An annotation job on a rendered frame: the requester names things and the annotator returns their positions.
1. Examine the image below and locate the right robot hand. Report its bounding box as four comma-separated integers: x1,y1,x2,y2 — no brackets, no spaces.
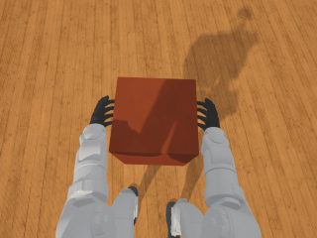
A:
196,98,220,131

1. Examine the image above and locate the robot right shin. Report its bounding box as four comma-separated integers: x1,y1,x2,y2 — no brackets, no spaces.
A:
170,198,187,236

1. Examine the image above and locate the robot right foot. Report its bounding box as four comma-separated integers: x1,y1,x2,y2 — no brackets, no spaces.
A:
165,201,180,238

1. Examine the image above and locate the carton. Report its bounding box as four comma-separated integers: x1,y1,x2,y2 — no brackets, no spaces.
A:
108,76,199,167

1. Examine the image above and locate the robot right forearm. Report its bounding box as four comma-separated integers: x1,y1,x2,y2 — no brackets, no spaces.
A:
200,127,255,218

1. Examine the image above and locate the robot left upper arm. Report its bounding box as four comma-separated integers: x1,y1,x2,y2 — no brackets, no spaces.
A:
56,201,117,238

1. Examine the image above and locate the robot left forearm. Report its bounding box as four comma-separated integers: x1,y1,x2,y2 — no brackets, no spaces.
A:
55,123,109,238

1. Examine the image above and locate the robot right upper arm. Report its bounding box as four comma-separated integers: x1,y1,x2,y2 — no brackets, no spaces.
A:
200,204,263,238

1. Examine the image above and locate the left robot hand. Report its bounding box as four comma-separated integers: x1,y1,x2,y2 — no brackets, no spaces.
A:
89,95,115,128

